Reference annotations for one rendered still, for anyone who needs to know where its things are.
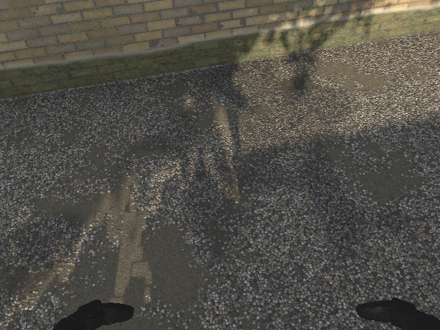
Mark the right robot hand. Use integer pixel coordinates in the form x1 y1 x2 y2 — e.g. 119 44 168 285
356 297 440 330

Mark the left robot hand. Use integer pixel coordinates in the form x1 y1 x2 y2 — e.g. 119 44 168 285
53 300 134 330

